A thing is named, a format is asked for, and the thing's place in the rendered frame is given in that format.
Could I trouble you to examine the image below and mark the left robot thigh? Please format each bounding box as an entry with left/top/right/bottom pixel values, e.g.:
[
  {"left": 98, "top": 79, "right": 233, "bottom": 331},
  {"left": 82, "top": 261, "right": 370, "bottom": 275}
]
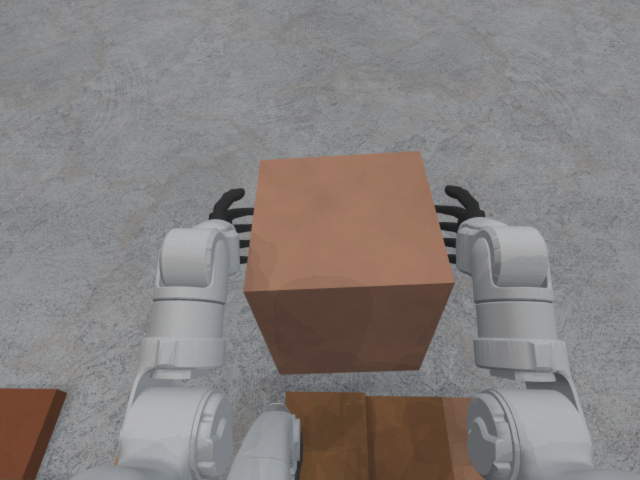
[{"left": 226, "top": 411, "right": 300, "bottom": 480}]

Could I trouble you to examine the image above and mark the robot left upper arm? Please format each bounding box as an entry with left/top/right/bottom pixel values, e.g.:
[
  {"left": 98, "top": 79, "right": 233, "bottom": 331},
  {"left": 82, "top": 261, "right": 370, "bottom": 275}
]
[{"left": 70, "top": 387, "right": 232, "bottom": 480}]

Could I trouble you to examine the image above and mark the robot left forearm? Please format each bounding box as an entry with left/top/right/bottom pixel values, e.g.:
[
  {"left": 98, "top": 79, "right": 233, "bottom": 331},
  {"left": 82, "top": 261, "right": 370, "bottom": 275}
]
[{"left": 118, "top": 219, "right": 240, "bottom": 461}]

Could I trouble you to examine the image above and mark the carton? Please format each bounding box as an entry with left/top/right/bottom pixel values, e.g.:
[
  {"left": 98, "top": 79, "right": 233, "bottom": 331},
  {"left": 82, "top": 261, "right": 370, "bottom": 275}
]
[{"left": 243, "top": 151, "right": 455, "bottom": 375}]

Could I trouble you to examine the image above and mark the left robot hand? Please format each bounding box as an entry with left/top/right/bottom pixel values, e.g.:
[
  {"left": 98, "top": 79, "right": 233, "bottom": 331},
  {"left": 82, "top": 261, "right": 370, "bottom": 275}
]
[{"left": 209, "top": 188, "right": 254, "bottom": 264}]

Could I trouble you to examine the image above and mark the robot right forearm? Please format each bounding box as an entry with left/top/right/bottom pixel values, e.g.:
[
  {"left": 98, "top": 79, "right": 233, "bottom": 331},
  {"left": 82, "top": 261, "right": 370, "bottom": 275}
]
[{"left": 456, "top": 217, "right": 593, "bottom": 462}]

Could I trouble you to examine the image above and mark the right robot hand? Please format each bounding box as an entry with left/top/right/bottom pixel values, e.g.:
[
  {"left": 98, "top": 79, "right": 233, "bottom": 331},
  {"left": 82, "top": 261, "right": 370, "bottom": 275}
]
[{"left": 434, "top": 185, "right": 485, "bottom": 264}]

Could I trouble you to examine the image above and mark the left robot shin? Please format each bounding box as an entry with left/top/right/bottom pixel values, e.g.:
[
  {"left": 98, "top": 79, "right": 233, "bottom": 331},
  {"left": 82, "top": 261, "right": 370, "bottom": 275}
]
[{"left": 267, "top": 403, "right": 297, "bottom": 480}]

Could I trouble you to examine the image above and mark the robot right upper arm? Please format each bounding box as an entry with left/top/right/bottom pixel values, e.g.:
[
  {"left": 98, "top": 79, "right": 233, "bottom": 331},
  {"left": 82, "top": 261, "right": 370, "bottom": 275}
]
[{"left": 467, "top": 389, "right": 640, "bottom": 480}]

